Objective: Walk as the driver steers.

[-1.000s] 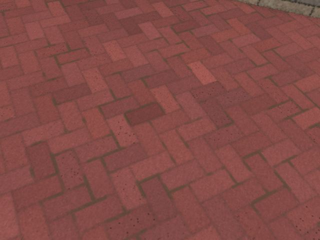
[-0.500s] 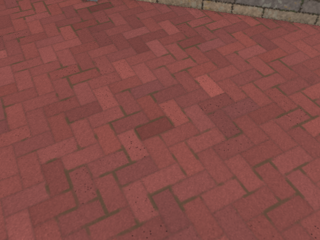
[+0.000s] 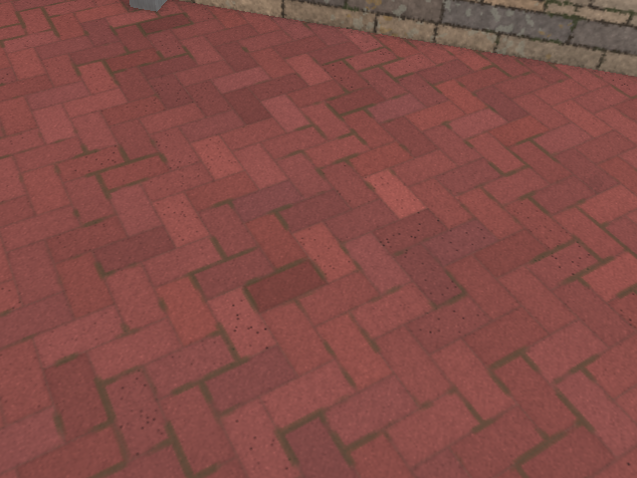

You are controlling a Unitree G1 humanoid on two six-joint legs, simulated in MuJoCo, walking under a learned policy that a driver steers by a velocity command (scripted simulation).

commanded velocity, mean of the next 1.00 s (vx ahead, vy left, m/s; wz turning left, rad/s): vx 0.48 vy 0.00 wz -0.51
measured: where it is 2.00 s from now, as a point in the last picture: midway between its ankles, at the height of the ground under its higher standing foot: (476, 325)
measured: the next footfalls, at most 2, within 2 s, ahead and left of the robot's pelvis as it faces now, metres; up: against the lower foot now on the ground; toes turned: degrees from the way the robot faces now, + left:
right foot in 0.30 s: +0.31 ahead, -0.09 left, +0.00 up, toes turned -13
left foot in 0.86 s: +0.68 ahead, -0.05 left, +0.00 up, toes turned -30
